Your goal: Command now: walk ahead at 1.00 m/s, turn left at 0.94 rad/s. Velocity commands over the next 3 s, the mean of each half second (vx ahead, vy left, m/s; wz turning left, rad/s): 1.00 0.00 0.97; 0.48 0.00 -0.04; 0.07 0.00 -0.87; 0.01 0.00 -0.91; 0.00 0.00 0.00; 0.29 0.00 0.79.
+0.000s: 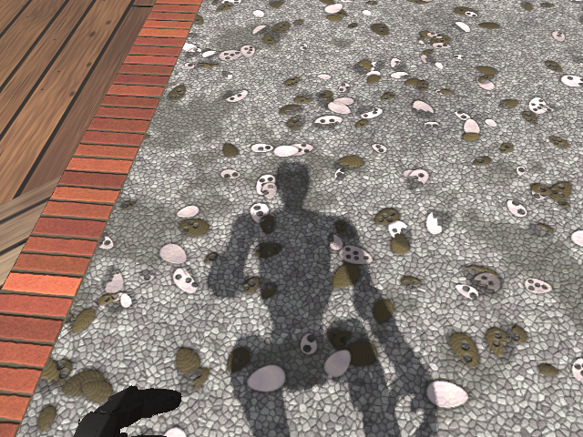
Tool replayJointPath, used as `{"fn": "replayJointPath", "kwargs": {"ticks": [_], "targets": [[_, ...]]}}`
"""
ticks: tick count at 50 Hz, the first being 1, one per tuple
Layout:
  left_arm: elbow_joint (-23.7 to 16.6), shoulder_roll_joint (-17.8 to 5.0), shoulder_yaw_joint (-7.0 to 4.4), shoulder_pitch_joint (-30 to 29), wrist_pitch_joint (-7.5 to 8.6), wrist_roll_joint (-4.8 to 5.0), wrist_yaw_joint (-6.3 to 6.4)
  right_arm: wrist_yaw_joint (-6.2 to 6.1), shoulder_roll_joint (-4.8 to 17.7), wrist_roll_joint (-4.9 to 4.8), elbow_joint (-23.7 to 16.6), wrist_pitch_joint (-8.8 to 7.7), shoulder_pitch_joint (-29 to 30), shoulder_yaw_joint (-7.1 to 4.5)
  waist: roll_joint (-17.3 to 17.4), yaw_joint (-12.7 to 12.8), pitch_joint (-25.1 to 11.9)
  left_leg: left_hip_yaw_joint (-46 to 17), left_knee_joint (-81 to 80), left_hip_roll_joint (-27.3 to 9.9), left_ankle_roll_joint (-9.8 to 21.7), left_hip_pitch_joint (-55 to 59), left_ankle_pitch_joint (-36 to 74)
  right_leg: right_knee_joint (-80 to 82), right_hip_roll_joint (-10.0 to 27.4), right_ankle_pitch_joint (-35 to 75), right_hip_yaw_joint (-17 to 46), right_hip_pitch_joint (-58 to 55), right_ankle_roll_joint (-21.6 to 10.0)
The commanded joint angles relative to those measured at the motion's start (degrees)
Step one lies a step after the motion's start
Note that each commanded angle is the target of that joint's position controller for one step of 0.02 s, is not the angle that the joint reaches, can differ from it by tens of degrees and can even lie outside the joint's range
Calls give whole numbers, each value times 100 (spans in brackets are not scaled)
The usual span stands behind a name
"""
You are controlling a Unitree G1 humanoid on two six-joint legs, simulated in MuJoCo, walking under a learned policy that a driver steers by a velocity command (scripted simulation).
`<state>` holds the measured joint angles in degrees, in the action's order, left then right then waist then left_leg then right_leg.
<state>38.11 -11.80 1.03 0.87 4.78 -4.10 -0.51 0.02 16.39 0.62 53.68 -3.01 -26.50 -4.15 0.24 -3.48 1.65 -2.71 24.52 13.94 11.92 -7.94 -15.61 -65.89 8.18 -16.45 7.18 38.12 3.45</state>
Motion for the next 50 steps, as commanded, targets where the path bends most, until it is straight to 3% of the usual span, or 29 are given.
{"fn": "replayJointPath", "kwargs": {"ticks": [1, 4, 7, 8, 9, 10, 11, 12, 13, 14, 15, 16, 18, 20, 23, 26, 28, 30, 32, 33, 34, 35, 36, 37, 39, 41, 44, 47, 50], "targets": [[-485, -547, -60, -363, -91, 98, -72, 7, 861, -49, -622, -266, 405, -199, -349, 218, 556, -1811, -1517, -1261, 629, -1419, 1554, 1640, -153, 1196, -685, -628, 115], [-709, -544, -28, -774, -78, 235, -66, 94, 984, -102, -597, -232, 30, -282, 106, -209, 206, -1829, -1244, -1276, 305, -582, 2786, 2803, -542, 2127, -845, -968, -63], [-767, -831, -119, -552, -25, 255, 4, 51, 1096, -84, -686, -211, 156, -331, 318, -66, -118, -1969, -556, -1399, -19, 56, 3806, 3658, -818, 1944, -692, -1792, -211], [-633, -1100, -232, -42, -4, 269, 64, 44, 1236, -59, -722, -220, 244, -359, 336, 185, -510, -1998, 99, -1407, -162, 234, 4535, 3653, -968, 1571, -653, -2455, -274], [-423, -1377, -368, 908, 29, 300, 136, 62, 1466, -32, -791, -235, 522, -403, 362, 790, -1038, -1959, 1204, -1341, -277, 87, 4717, 3623, -938, 1157, -615, -3476, -337], [-117, -1696, -525, 2234, 45, 257, 245, 87, 1349, 2, -918, -286, 917, -371, 304, 1519, -1625, -1778, 2685, -1123, -374, -712, 4086, 3345, -523, 547, -380, -4928, -424], [123, -2006, -631, 3356, 58, 69, 336, 55, 309, 59, -1167, -337, 1062, -100, -965, 1672, -2221, -1301, 4727, -741, -319, -1881, -433, 3435, 967, -1284, 1099, -6151, -431], [-20, -2398, -714, 2481, 36, -64, 246, 49, 62, -325, -1553, -293, 114, 62, -2747, 647, -2748, -723, 5844, -532, -465, -3321, -1424, 5041, 2167, -2573, 4703, -6465, -1024], [-231, -1625, -653, 1668, -18, -4, 188, -21, 572, -107, -1281, -144, 548, 43, -1341, 691, -1724, -521, 6029, -1121, -436, -3763, -625, 5263, 1762, -3673, 4219, -5519, -1124], [-220, -1170, -535, 1366, -46, 65, 167, 53, 711, 12, -1304, -74, 935, -5, -670, 679, -1016, -314, 5691, -1352, -499, -3733, -149, 5154, 1444, -2793, 2942, -4745, -1065], [-60, -1000, -498, 1418, -49, 36, 142, 134, 677, 63, -1313, -16, 1134, -7, -174, 639, -648, -258, 5504, -1537, -560, -3581, -18, 5152, 1216, -1592, 2073, -4178, -1013], [169, -932, -466, 1665, -22, 64, 158, 238, 536, 141, -1442, 46, 1378, 18, -184, 605, -421, -271, 5375, -1708, -575, -3531, -8, 5190, 1012, -900, 1368, -3816, -942], [565, -714, -416, 2001, 92, 198, 77, 363, 227, 147, -1713, 194, 1645, 127, -508, 467, -128, -216, 5301, -1942, -591, -3707, 73, 5345, 868, 29, 493, -3527, -778], [703, -689, -411, 2047, 193, 283, 1, 422, 163, 151, -1977, 265, 1974, 195, -496, 368, -2, -96, 5122, -2011, -591, -3866, 426, 5527, 806, 969, -271, -3353, -681], [741, -905, -434, 1852, 305, 237, -6, 481, 206, 104, -2310, 289, 2418, 264, -557, 160, 315, 90, 4264, -2070, -602, -3756, 1216, 5814, 713, 1938, -1254, -2979, -625], [928, -1050, -459, 2189, 296, 241, 38, 587, 268, 134, -2440, 278, 3152, 308, -180, 372, 746, 901, 2793, -1792, -411, -3359, 1580, 6075, 363, 2898, -2105, -3225, -452], [979, -1277, -468, 2473, 266, 230, 97, 613, 120, 167, -2401, 213, 3156, 374, -277, 338, 715, 1274, 2097, -1391, -220, -2592, 1480, 5545, 420, 5751, -2345, -3441, -373], [1054, -1620, -509, 2564, 152, 288, 188, 513, 246, 306, -2005, 92, 2217, 323, -504, -159, 179, 1214, 1530, -811, -133, -1170, 1181, 4288, 563, 7453, -2179, -3563, -491], [996, -1662, -467, 2298, 73, 392, 196, 310, 635, 373, -1208, -16, 245, 120, -544, -1028, -674, 484, 329, -948, 82, 1194, 2268, 1703, 429, 6337, -2178, -2911, -633], [853, -1109, -404, 2534, 36, 396, 154, 185, 1109, 306, -1177, 5, 534, -10, 840, -465, -1292, -749, 892, -2363, 30, 2702, 5059, -753, -653, -664, -2216, -1511, -450], [816, -1095, -314, 3441, 262, 549, 128, 45, 1550, 37, -1768, -13, 830, -24, 1325, -119, -3078, -3167, 1499, -4023, 1135, 4374, 8118, -2530, -966, -2226, 142, -312, -380], [848, -1607, -446, 2938, 304, 846, 114, 73, 1226, 155, -1618, 46, 449, -60, 384, -639, -3794, -2862, 804, -4113, 1556, 3984, 6873, -2824, -966, -1953, 788, -386, -295], [696, -1445, -467, 2583, 240, 956, 147, 153, 1182, 64, -1404, -56, 808, -83, -225, -235, -2584, -2324, 283, -3809, 1365, 2866, 5483, -2153, -659, -1572, 452, -79, -205], [683, -1273, -462, 2224, 134, 830, 240, 154, 803, -116, -1384, -187, 1364, -5, -678, 89, -1645, -1817, -66, -3502, 963, 1718, 4471, -1470, -236, -1177, 103, -7, -97], [926, -1125, -532, 2438, -158, 698, 294, 159, 338, -29, -1366, -310, 1912, 123, -503, 527, -738, -928, -628, -3179, 648, -107, 4221, -1147, -33, -824, -55, -856, 25], [872, -797, -547, 2515, -328, 669, 284, 146, 270, 41, -1310, -337, 2153, 109, -16, 725, -449, -142, -957, -2946, 427, -917, 4256, -775, -17, -557, -206, -1144, 84], [555, -679, -569, 2072, -372, 597, 281, -55, 356, 108, -1243, -267, 2327, 63, 273, 769, -319, 733, -1090, -2711, 218, -963, 4352, -32, -36, 385, -434, -718, 125], [408, -589, -532, 1721, -360, 514, 153, -249, 393, 52, -1267, -86, 2423, 51, 346, 612, -420, 1354, -896, -2470, 40, -554, 3841, 1216, -127, 1534, -772, -761, 44], [130, -637, -528, 1239, -402, 489, -33, -298, 591, -25, -1198, 95, 2244, -12, 340, 365, -439, 1433, -618, -2758, -4, 129, 3705, 2075, -209, 1727, -990, -632, -111]]}}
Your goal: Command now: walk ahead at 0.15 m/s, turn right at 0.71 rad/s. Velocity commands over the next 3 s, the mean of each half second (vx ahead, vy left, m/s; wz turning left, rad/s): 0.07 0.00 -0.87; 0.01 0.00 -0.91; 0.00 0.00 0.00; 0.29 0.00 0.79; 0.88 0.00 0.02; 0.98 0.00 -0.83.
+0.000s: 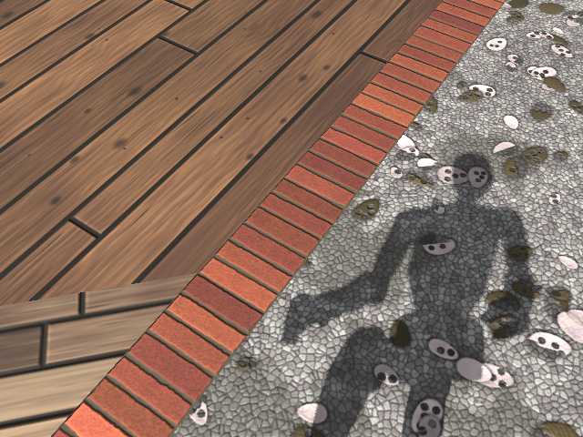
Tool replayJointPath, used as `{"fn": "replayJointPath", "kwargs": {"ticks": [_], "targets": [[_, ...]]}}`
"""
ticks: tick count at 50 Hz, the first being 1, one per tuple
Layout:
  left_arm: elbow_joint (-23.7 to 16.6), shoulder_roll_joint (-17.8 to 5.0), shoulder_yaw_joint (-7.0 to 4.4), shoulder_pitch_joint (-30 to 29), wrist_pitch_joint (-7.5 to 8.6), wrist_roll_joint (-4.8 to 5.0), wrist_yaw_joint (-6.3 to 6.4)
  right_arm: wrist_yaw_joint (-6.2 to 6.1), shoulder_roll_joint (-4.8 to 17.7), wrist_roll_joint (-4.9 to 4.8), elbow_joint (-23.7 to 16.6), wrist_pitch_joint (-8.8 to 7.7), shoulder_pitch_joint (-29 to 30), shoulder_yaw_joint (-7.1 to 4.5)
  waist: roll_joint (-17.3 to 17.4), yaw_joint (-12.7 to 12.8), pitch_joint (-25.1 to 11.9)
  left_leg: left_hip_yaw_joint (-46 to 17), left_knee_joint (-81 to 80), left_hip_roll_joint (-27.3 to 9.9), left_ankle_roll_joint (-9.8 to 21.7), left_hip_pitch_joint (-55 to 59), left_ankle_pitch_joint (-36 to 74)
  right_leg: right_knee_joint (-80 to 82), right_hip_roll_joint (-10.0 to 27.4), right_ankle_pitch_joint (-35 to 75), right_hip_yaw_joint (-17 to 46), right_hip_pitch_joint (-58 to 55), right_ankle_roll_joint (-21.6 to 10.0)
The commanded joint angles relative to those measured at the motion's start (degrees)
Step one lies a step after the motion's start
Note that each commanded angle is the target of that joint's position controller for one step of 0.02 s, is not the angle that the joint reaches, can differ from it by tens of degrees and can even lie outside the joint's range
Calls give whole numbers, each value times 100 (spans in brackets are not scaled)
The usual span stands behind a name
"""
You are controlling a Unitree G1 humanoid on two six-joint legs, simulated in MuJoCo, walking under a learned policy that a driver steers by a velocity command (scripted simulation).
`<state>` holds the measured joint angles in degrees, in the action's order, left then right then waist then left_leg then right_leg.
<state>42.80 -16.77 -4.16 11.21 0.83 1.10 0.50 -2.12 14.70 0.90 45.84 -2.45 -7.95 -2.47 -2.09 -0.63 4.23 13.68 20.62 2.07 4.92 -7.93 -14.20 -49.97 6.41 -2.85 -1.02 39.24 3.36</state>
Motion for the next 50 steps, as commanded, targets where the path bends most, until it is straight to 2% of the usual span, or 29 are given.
{"fn": "replayJointPath", "kwargs": {"ticks": [1, 4, 6, 7, 8, 9, 10, 11, 12, 14, 16, 18, 22, 25, 27, 28, 29, 30, 31, 32, 33, 35, 37, 39, 43, 46, 48, 49, 50], "targets": [[-442, -215, -28, 97, -30, -28, -204, -75, 823, -86, -401, 102, 344, -208, 606, 38, -670, -204, -83, -1687, 665, 323, 3551, 635, -61, 171, -243, -687, -179], [-653, -463, -128, 144, -80, -18, -351, -84, 955, -225, -459, 231, 433, -286, 731, 151, -659, -191, 623, -1921, 446, 615, 4124, 956, -293, -683, -524, -872, -489], [-535, -667, -264, 914, -39, -15, -313, -90, 914, -321, -494, 274, 546, -306, 554, 582, -934, 37, 1996, -1694, 73, 419, 4587, 1778, -723, -369, -700, -1929, -882], [-505, -1159, -449, 1385, 4, -55, -190, -55, 898, -268, -538, 251, 364, -311, -239, 795, -1085, 16, 3364, -1245, -350, -503, 3097, 2260, -459, 2111, 193, -3014, -1253], [-610, -1817, -576, 1157, 4, -152, -104, 27, 423, 72, -807, 208, 126, -198, -1764, 172, -1359, -197, 5203, -1, -825, -2543, -2109, 2018, 718, 4760, 2480, -4303, -2235], [-888, -1645, -503, 1088, 76, -314, -169, 127, 661, 43, -839, 136, 169, -186, -1224, 388, -2555, -1812, 6221, 397, -860, -3139, -2555, 2597, 1297, 3383, 4085, -4953, -2939], [-1035, -1498, -479, 726, 118, -244, -201, 181, 833, -138, -881, 81, 434, -233, -553, 409, -2370, -2219, 6219, 175, -710, -3352, -2127, 2846, 1247, 2302, 3753, -4769, -2728], [-1077, -1252, -428, 399, 105, -51, -163, 160, 809, -134, -902, 69, 637, -241, 9, 253, -1778, -2214, 5840, 15, -664, -3462, -1651, 2937, 952, 1446, 3297, -4193, -2390], [-1150, -1014, -359, 93, 41, 80, -94, 104, 798, -56, -868, 100, 716, -254, 295, 85, -1303, -2202, 5326, -141, -667, -3415, -1345, 3021, 730, 964, 2913, -3531, -2117], [-1318, -864, -324, -192, -78, 29, 47, 83, 721, -36, -870, 176, 715, -257, 77, -101, -1122, -2126, 4296, -124, -702, -2766, -1017, 3097, 264, 619, 2473, -2753, -1800], [-1367, -983, -393, -92, -155, -40, 134, 80, 488, -80, -796, 173, 703, -202, -59, -45, -1220, -2039, 3425, 93, -840, -2517, -872, 3003, 67, 901, 2383, -2748, -1701], [-1388, -1110, -455, -12, -214, -20, 209, 67, 419, -119, -739, 171, 670, -173, -213, 12, -1397, -2116, 2866, 184, -923, -2317, -637, 2919, 14, 693, 2487, -2790, -1621], [-1509, -1107, -469, -139, -333, -19, 234, 79, 547, -146, -693, 176, 684, -230, -630, 138, -1321, -2184, 2204, 277, -919, -1975, -241, 2921, -152, -370, 2831, -2531, -1382], [-1591, -1097, -465, -232, -381, -21, 193, 128, 660, -159, -688, 82, 628, -296, -883, 201, -1223, -2221, 1549, 287, -793, -1648, -274, 2799, -227, -613, 3185, -2517, -1287], [-1670, -1072, -449, -439, -409, 21, 173, 167, 765, -164, -586, 14, 274, -372, -921, 27, -1193, -2162, 585, 202, -656, -982, 134, 2551, -404, -702, 3291, -2305, -1134], [-1706, -953, -402, -457, -419, 39, 160, 161, 916, -137, -509, 7, 35, -444, -716, -39, -1234, -2277, 15, -172, -518, -351, 551, 2211, -656, -1206, 3127, -1949, -952], [-1658, -587, -291, -30, -434, 4, 132, 125, 1278, -46, -584, 58, 34, -522, 355, 203, -1438, -3333, -195, -1434, -21, 409, 607, 1024, -1218, -2917, 2376, -1262, -693], [-1834, -728, -323, -58, -359, 27, 80, 120, 1425, 174, -624, 109, 156, -523, 1886, 384, -1116, -4661, -631, -2268, 779, 59, 918, -432, -1713, -3351, 1316, -306, -410], [-1740, -1223, -442, 20, -283, -30, 28, 83, 1136, 194, -830, 80, 480, -478, 1678, 426, -910, -4612, -613, -2494, 1012, -158, 956, -1433, -1133, -2974, 1181, -75, -189], [-1555, -1372, -491, 83, -295, 3, 6, 11, 822, 107, -958, 104, 744, -398, 1214, 410, -800, -3814, -455, -2105, 793, -269, 803, -1779, -950, -2521, 1046, -115, -96], [-1405, -1257, -473, 155, -348, -1, 20, -51, 706, 26, -1018, 146, 823, -358, 874, 376, -709, -3209, -337, -1691, 561, -287, 715, -2103, -881, -2180, 936, -117, -10], [-1441, -943, -351, 123, -394, 25, -20, -152, 782, -27, -1006, 202, 662, -334, 710, 251, -579, -2581, -337, -1518, 538, -196, 1139, -2415, -700, -1810, 597, 112, 98], [-1612, -749, -249, -268, -385, 82, -29, -181, 903, 36, -934, 243, 277, -362, 872, -23, -586, -2207, -381, -1525, 640, 183, 1478, -1967, -484, -1645, 306, 309, 190], [-1720, -683, -208, -499, -379, 70, -36, -167, 1027, 63, -889, 278, 3, -409, 1027, -215, -733, -2049, -369, -1721, 767, 598, 1709, -1517, -292, -1706, 236, 336, 284], [-1727, -568, -159, -514, -389, 24, -98, -62, 1277, 16, -902, 302, 93, -521, 1157, -205, -918, -1439, -327, -1941, 719, 472, 1870, -469, -110, -1753, -9, -475, 206], [-1643, -584, -185, -398, -438, -5, -119, 61, 1350, -106, -851, 266, 96, -555, 1244, -126, -964, -1207, -120, -1981, 627, 172, 2068, 456, -346, -1895, -251, -1340, 1], [-1539, -559, -219, -158, -474, -12, -142, 124, 1324, -264, -807, 231, 156, -548, 1225, 77, -1020, -1118, 285, -2003, 427, 189, 2092, 1544, -506, -1490, -323, -1916, -249], [-1395, -582, -259, 141, -476, -18, -134, 139, 1199, -336, -757, 222, 147, -512, 1116, 231, -1063, -944, 697, -1892, 188, -56, 1968, 2340, -657, -932, -370, -2550, -438], [-1289, -832, -347, 407, -457, -27, -79, 179, 897, -283, -614, 202, -207, -425, 470, 245, -1152, -562, 1471, -1591, -238, -771, 1339, 2818, -509, 173, 71, -3546, -646]]}}
Over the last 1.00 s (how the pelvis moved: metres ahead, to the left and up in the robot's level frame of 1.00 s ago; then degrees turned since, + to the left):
0.73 0.12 0.01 24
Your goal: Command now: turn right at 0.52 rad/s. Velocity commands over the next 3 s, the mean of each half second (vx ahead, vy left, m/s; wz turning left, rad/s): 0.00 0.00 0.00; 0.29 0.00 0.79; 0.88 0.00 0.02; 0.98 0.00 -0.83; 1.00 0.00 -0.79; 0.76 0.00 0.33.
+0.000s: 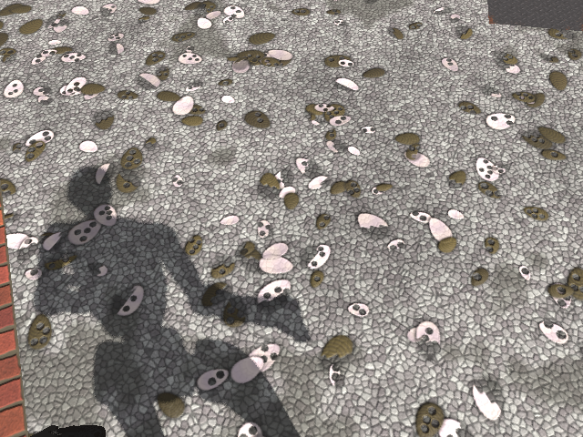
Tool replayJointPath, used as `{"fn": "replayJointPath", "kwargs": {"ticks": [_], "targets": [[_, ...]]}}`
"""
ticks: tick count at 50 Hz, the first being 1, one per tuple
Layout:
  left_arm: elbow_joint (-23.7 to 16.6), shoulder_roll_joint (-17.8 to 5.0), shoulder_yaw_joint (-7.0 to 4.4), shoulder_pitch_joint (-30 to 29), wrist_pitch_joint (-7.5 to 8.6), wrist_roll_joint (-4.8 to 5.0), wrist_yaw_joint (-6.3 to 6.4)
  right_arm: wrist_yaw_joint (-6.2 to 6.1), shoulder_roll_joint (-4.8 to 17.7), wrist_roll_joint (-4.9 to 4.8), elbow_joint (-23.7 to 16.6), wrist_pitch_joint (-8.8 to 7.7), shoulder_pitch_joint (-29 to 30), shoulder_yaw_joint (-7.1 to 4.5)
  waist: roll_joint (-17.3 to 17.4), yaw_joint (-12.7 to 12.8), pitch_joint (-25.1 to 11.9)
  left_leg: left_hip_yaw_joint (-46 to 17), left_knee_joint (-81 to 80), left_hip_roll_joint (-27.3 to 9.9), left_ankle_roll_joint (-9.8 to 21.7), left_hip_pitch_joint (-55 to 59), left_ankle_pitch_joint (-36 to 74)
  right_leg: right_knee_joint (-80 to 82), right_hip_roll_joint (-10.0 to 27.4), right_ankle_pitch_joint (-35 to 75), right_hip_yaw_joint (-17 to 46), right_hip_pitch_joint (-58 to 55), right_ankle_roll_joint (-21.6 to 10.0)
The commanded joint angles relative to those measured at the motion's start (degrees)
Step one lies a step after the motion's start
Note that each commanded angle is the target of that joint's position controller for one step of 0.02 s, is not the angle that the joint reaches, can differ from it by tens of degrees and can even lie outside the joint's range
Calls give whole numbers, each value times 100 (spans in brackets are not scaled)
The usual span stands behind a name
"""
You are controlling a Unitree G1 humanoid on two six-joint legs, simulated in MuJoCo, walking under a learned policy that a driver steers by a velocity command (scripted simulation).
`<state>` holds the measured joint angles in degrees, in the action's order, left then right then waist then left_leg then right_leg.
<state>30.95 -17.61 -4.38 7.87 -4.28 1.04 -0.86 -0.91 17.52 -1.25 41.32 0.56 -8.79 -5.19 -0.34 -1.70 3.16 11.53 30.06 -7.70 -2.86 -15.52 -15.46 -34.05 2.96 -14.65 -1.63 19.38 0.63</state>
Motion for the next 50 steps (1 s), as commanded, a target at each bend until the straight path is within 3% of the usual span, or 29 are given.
{"fn": "replayJointPath", "kwargs": {"ticks": [1, 2, 3, 4, 6, 9, 11, 13, 15, 18, 20, 21, 22, 23, 24, 26, 27, 30, 34, 35, 36, 37, 38, 39, 41, 45, 46, 48, 50], "targets": [[-203, -1411, -439, 939, 115, -60, 157, 113, 170, 313, -407, -113, -138, 30, -1624, 210, -1191, 13, 2417, 62, -36, -1863, -1943, 987, 1514, 4171, 2241, -2763, -958], [-324, -1498, -408, 731, 242, -275, 124, 48, 435, 275, -528, -115, 169, -49, -1688, 447, -1550, -820, 3566, 417, -224, -2446, -2488, 1026, 2282, 4453, 2839, -2133, -2092], [-263, -1183, -318, 688, 345, -319, 70, -13, 738, 99, -508, -68, 481, -126, -1072, 640, -1423, -1139, 3981, 330, -173, -2364, -2104, 1156, 1871, 3862, 2279, -1836, -2013], [-139, -1001, -252, 419, 411, -255, 78, -58, 677, 39, -483, -34, 460, -122, -996, 431, -1092, -1219, 3856, 298, -91, -2398, -1653, 1192, 1469, 3255, 1832, -1568, -1661], [-119, -755, -145, -75, 410, -114, 136, -136, 671, 158, -304, 42, 194, -136, -818, 172, -938, -1235, 3722, 314, -143, -2109, -903, 1209, 1109, 3030, 1413, -1172, -1334], [-36, -516, -31, -248, 446, -177, 195, -111, 487, 119, -189, 67, -122, -71, -785, 9, -1061, -1226, 3199, 407, -195, -1509, -420, 1271, 926, 3026, 1128, -965, -1318], [52, -474, -15, -265, 447, -172, 207, -92, 294, 125, -227, 70, 10, 30, -793, 91, -982, -1244, 2283, 386, -173, -1193, -391, 1249, 872, 2649, 1106, -934, -1288], [215, -199, 87, -261, 458, -235, 194, -19, 157, 127, -150, 87, -84, 122, -819, 145, -1039, -1207, 1475, 310, -135, -585, -424, 1280, 931, 2135, 972, -848, -1301], [379, -446, 19, -156, 456, -257, 166, 27, 399, 58, -237, 107, -10, 80, -932, 258, -791, -1008, 1162, 429, -56, -352, -466, 1304, 1055, 1614, 1058, -669, -1366], [483, -823, -118, -103, 365, -126, 253, 73, 624, 25, -375, 78, -60, 19, -787, 183, -482, -793, 468, 609, 211, -390, -19, 1054, 1159, 1338, 1147, -732, -1237], [534, -708, -144, 135, 362, -122, 336, 72, 880, 81, -466, 53, -119, -49, -89, 280, -456, -1379, 65, 320, 574, -167, 1869, 408, 772, 557, 773, -594, -740], [400, -527, -129, 134, 395, -250, 360, 28, 1176, 31, -454, 46, -195, -157, 917, 455, -528, -2309, -157, -202, 1050, 21, 2582, -336, 65, 18, 11, -113, -287], [250, -393, -97, -465, 408, -272, 387, 15, 1246, 60, -482, 27, -480, -209, 1485, 44, -474, -3591, -804, -761, 1786, 266, 2514, -1353, -686, -632, -273, 595, 96], [58, -287, -78, -928, 416, -215, 384, 2, 1203, 184, -431, -45, -876, -201, 1723, -284, -551, -4409, -1247, -1187, 2273, 811, 2524, -2504, -881, -2251, 259, 1474, 144], [88, -271, -104, -802, 414, -146, 350, -21, 1165, 213, -457, -134, -808, -200, 1329, -180, -660, -4296, -1181, -1120, 2241, 1003, 2452, -3255, -738, -2381, 692, 1709, 136], [178, -313, -137, -494, 411, -117, 308, -80, 1027, 22, -633, -151, -181, -207, 720, 202, -676, -3603, -929, -656, 1688, 950, 2448, -2905, -517, -1676, 850, 1752, 131], [177, -277, -135, -562, 442, -140, 307, -128, 911, -51, -704, -80, 6, -194, 677, 225, -743, -3408, -900, -447, 1492, 919, 2334, -2320, -495, -1403, 776, 1589, 173], [225, -12, -65, -533, 535, -79, 191, -202, 982, -38, -805, 151, -13, -283, 856, 155, -1018, -3376, -751, -131, 1364, 759, 2205, -1119, -752, -987, 613, 818, 300], [444, -267, -170, 76, 582, -7, 72, -158, 1034, -113, -983, 247, 185, -335, 1125, 312, -1086, -3833, -672, 64, 1168, 225, 1442, 666, -884, -151, 528, -376, 244], [563, -369, -233, 415, 586, 11, 79, -164, 924, -172, -1004, 248, 218, -300, 957, 465, -1223, -3739, -581, 295, 981, -303, -43, 1308, -751, 198, 489, -1140, 136], [610, -728, -357, 767, 567, 27, 132, -148, 659, -138, -996, 241, -33, -226, 168, 488, -1316, -3288, 297, 748, 667, -1552, -1985, 1558, 255, -613, 1429, -2264, -215], [559, -1183, -415, 928, 546, -102, 147, -94, 289, -85, -1105, 165, -158, -128, -1238, 417, -1120, -2255, 2101, 1467, 457, -2972, -1993, 2228, 1628, -2604, 3465, -2507, -832], [442, -1304, -416, 558, 679, -339, 100, -59, 599, -118, -1326, 27, 72, -167, -1524, 262, -538, -2291, 2962, 794, 442, -3650, -1392, 2656, 2234, -3699, 4484, -1766, -1280], [297, -960, -325, 122, 776, -253, 165, -33, 951, -77, -1231, -9, 141, -244, -1113, 177, -207, -2140, 3396, 570, 389, -3726, -813, 2657, 1921, -3488, 3818, -1527, -1151], [260, -694, -225, -19, 852, -88, 273, 3, 931, 44, -979, -26, -175, -263, -704, 109, -314, -1809, 4074, 413, 182, -3636, -121, 2520, 1362, -2534, 2562, -1563, -708], [470, -706, -165, 699, 986, -188, 250, 82, 583, -53, -1107, -80, -1, -111, -560, 398, -135, -1564, 4749, 197, 17, -3947, 680, 2563, 1151, -1898, 1381, -1495, -636], [658, -785, -123, 1137, 901, -467, 131, 384, 503, 566, -1141, 112, 322, -42, 58, 442, 6, -1594, 4615, 511, 51, -3561, 731, 2725, 1208, -2104, 1285, -908, -622], [691, -855, -147, 1141, 915, -406, 47, 582, 446, 417, -1065, 197, 175, -49, -442, 377, 116, -1781, 4328, 653, 59, -3545, 979, 2820, 1209, -2070, 1033, -909, -618], [789, -825, -130, 1239, 981, -378, 45, 614, 503, 362, -958, 161, 122, -67, -632, 362, 184, -1909, 3918, 707, 79, -3636, 1083, 2931, 1314, -1993, 877, -1183, -697]]}}
Over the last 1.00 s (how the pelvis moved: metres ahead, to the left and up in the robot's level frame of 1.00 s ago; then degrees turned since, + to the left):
0.14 -0.01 -0.01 -54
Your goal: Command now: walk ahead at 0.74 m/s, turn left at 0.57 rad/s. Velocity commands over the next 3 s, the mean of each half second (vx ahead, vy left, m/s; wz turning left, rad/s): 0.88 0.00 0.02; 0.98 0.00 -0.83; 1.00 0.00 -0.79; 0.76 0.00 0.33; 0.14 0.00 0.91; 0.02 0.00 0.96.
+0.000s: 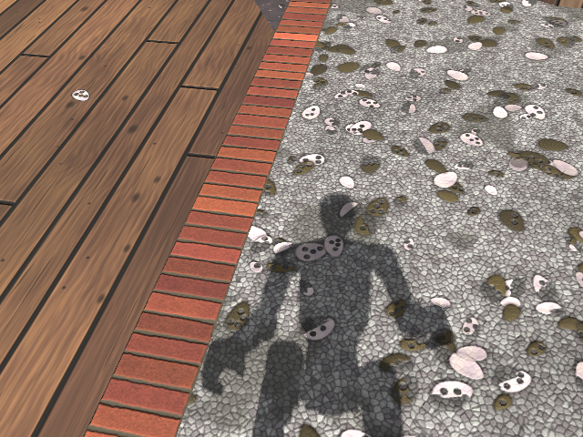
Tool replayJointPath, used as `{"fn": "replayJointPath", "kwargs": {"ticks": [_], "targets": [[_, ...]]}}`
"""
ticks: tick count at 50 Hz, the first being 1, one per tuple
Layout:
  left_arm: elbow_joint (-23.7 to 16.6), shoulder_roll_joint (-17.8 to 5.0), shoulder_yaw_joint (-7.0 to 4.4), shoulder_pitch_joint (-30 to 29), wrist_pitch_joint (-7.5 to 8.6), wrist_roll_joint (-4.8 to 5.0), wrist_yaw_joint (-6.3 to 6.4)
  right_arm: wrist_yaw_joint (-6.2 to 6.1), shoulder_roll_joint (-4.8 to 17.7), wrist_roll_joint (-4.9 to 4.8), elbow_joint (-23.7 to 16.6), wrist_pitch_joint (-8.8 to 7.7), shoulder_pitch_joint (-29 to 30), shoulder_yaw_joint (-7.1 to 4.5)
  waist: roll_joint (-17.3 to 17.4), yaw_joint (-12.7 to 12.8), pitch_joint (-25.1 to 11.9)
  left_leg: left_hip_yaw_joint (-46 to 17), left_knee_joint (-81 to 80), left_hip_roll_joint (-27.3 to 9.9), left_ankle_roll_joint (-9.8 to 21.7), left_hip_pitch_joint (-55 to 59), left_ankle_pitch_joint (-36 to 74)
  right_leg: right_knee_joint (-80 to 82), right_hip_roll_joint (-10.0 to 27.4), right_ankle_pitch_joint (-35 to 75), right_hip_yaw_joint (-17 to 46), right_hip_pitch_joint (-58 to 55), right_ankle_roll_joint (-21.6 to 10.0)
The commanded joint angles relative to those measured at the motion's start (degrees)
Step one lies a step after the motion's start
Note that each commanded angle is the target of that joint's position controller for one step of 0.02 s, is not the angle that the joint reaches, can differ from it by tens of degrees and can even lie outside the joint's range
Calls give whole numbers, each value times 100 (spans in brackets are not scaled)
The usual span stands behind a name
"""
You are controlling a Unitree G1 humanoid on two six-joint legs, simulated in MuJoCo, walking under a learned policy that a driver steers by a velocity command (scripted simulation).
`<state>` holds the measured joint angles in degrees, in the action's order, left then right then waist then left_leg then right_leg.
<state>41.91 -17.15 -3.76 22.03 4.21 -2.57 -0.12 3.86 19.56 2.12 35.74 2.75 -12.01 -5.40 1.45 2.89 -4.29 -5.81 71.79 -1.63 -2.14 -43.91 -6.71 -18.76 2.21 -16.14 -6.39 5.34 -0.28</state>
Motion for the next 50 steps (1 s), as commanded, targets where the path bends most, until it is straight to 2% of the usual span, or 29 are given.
{"fn": "replayJointPath", "kwargs": {"ticks": [1, 8, 9, 10, 11, 12, 13, 14, 15, 16, 17, 19, 23, 26, 27, 29, 31, 33, 34, 35, 36, 37, 38, 39, 41, 43, 46, 48, 50], "targets": [[-237, -873, -192, -67, 147, -6, -17, 139, 332, 30, -406, -89, 573, -42, -835, -49, 970, -172, -577, 95, 21, -849, 138, 1455, 1456, -1819, 1259, 5, -656], [340, -939, -178, 532, 43, 41, 77, 267, 141, 55, -670, -284, 1590, 192, -1066, 272, 1360, 1037, -3363, -77, 631, 703, -1089, 1687, 1639, -257, 130, -374, -714], [457, -1023, -177, 589, 2, 72, 78, 213, 149, 88, -619, -304, 1363, 196, -1133, 132, 1245, 1295, -3598, 147, 804, 1257, -1475, 1313, 1666, 1146, 10, -418, -763], [557, -1119, -178, 560, -26, 112, 63, 118, 243, 100, -412, -352, 630, 137, -1069, -278, 855, 1498, -3763, 489, 969, 2225, -1565, 254, 1611, 3344, -240, -393, -799], [564, -1106, -133, 393, -27, 158, 37, 12, 347, 97, 55, -428, -781, 41, -711, -1050, 92, 1494, -4045, 766, 1084, 4050, -1089, -1479, 1334, 4718, -639, 196, -722], [333, -737, 8, 360, 8, 233, -42, -113, 908, 175, 347, -479, -1982, -130, 234, -1579, -948, -54, -4314, -349, 1235, 6323, -2662, -3726, 851, 3031, -537, 2014, -590], [-131, -75, 136, -110, 102, 216, -138, -227, 1703, 117, 346, -551, -2341, -246, 1812, -1519, -1324, -3114, -5506, -1938, 1270, 6905, -4813, -5539, -285, -1590, 487, 3816, -468], [-225, -473, 15, -933, 124, 264, -76, -326, 1426, 140, 327, -623, -2021, -160, 638, -1629, -628, -3328, -5851, -1986, 957, 6139, -3761, -6130, -404, -1014, 1666, 4425, -610], [-195, -470, -6, -772, 136, 323, -85, -370, 1084, 154, 509, -622, -1745, -66, 132, -1149, 15, -2221, -5555, -1911, 865, 5541, -2689, -6042, -32, -312, 1587, 4452, -681], [10, -458, 5, -476, 111, 287, -141, -336, 697, 107, 489, -635, -1319, 39, -59, -770, 246, -1565, -5650, -1629, 713, 4904, -2096, -5589, 250, 151, 1388, 4063, -625], [174, -373, 7, -262, 8, 194, -201, -336, 468, 20, 443, -666, -912, 123, 260, -487, 459, -950, -5837, -1344, 554, 4461, -1683, -5360, 371, 407, 1278, 3824, -513], [423, -235, 22, -2, -214, 144, -316, -338, 67, -56, 478, -764, -762, 262, 593, -291, 586, -123, -6091, -1075, 359, 3991, -832, -5448, 449, 666, 1116, 3520, -369], [224, -25, 96, -860, -335, 237, -404, -282, 2, -76, 793, -944, -965, 276, 373, -245, 1228, 1252, -6561, -758, 116, 3747, 1212, -4941, 251, 1533, 744, 3963, -359], [-73, -28, 187, -1634, -272, 192, -456, -358, -101, -84, 1040, -969, -1252, 341, 314, -293, 1430, 1885, -6574, -676, 116, 4151, 3207, -3993, 95, 1878, 55, 4068, -516], [-144, -14, 228, -1799, -259, 196, -478, -408, -52, -87, 1086, -951, -1242, 349, 203, -269, 1429, 2047, -6602, -624, 54, 4265, 3632, -3494, -4, 1919, -182, 3870, -607], [-199, -50, 279, -1756, -277, 224, -493, -538, 263, -85, 1131, -959, -1180, 318, 288, -63, 1138, 2250, -6209, -706, -60, 4471, 6020, -2684, -412, 2015, -652, 2876, -820], [16, -366, 196, -919, -362, 232, -443, -720, 683, -54, 1102, -891, -958, 205, 609, 502, 497, 2205, -5113, -986, -88, 4887, 7804, -2552, -738, 1730, -715, 1763, -982], [703, -965, -88, 1437, -422, 200, -310, -767, 937, 36, 843, -707, -135, 96, 583, 1671, -381, 1922, -2234, -1132, 23, 4199, 7844, -2383, -798, 1120, -149, -462, -1389], [944, -1186, -258, 2107, -394, 281, -194, -661, 849, -37, 807, -628, 238, 65, -165, 1972, -405, 1981, 484, -411, 115, 3177, 4120, -1576, -499, 1221, 467, -1457, -1795], [996, -1257, -295, 1405, -432, 368, -95, -472, -173, 105, 571, -727, 541, 362, -1532, 1181, 452, 1594, 2519, 678, 222, 1023, -1953, -2081, -308, 1689, 1267, -1483, -1856], [674, -1517, -283, 668, -425, 215, -91, -438, -421, -18, -12, -839, -248, 480, -1544, 160, -303, 407, 3239, 647, 65, -435, -2274, -1376, 520, 1368, 3801, -2236, -2862], [454, -1299, -297, 458, -429, 167, -42, -393, -118, 61, -148, -1012, -219, 538, -929, 205, -452, -142, 2655, 422, 194, -801, -1998, 197, 1106, -1012, 5326, -2100, -2971], [441, -891, -224, 251, -399, 112, -1, -365, 237, 80, -50, -1076, -29, 484, 58, -9, 384, -162, 1932, 102, 228, -711, -1559, 820, 1080, -1829, 5291, -1086, -2628], [459, -798, -185, -18, -336, 121, 2, -379, 267, 174, -26, -1027, 147, 473, 473, -292, 803, -108, 1422, -93, 170, -360, -1438, 891, 840, -1550, 4824, -190, -2356], [421, -790, -138, -160, -115, 166, 43, -391, 205, 286, -36, -749, 151, 544, 591, -609, 1182, -51, 483, -412, -90, 312, -1417, 932, 382, -731, 4042, 1181, -2212], [359, -920, -165, -254, 43, 196, 23, -344, 116, 254, -248, -621, 646, 609, 524, -552, 1306, 285, -816, -561, -276, 989, -951, 1136, -77, -48, 3280, 2100, -2092], [402, -952, -243, -40, 93, 253, -36, -266, -171, 15, -584, -632, 1500, 733, 40, -66, 1162, 553, -2783, -409, -254, 1769, 639, 983, -492, 1269, 2689, 2060, -1669], [441, -1044, -300, 176, 84, 303, -94, -275, -152, -79, -662, -650, 1666, 723, -210, 197, 858, 647, -3444, -155, -136, 2053, 1221, 766, -400, 2177, 2756, 1408, -1466], [447, -1109, -347, 245, 52, 280, -77, -312, 17, -77, -693, -689, 1654, 661, -390, 243, 664, 555, -4015, 17, -42, 2218, 1070, 319, -281, 2874, 2879, 660, -1283]]}}
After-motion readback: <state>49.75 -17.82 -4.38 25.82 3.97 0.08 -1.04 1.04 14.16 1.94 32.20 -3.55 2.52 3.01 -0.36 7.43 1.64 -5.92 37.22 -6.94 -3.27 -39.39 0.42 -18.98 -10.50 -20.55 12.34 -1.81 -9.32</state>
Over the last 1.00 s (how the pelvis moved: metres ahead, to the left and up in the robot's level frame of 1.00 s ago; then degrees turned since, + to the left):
0.05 -0.01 0.01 29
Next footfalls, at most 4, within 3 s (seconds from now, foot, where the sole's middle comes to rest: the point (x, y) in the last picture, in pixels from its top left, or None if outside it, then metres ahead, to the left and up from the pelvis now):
0.22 left None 0.23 0.19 -0.78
0.68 right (286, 395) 0.66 0.11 -0.78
1.08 left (280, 254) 1.11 0.15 -0.78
1.52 right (420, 222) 1.25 -0.28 -0.78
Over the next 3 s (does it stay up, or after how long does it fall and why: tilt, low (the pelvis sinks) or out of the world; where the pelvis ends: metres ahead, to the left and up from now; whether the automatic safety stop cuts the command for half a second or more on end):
stays up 1.58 -0.56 -0.01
